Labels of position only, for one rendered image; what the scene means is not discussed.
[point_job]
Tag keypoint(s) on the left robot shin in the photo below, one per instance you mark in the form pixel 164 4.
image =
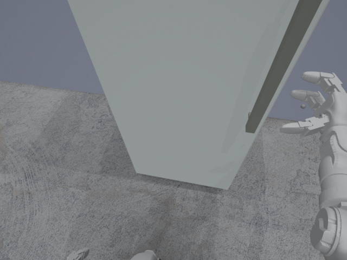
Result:
pixel 150 251

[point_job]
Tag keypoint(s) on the fridge door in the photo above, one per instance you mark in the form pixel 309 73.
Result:
pixel 181 77

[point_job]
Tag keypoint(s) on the left robot hand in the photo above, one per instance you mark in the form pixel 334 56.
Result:
pixel 79 255

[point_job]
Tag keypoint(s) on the right robot hand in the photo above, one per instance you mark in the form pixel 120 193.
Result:
pixel 334 107

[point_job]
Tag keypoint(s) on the right robot upper arm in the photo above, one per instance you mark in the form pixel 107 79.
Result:
pixel 329 233

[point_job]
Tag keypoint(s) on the right robot forearm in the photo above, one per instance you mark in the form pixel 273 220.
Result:
pixel 333 168

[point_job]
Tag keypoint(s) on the handle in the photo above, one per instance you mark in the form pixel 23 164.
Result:
pixel 299 23

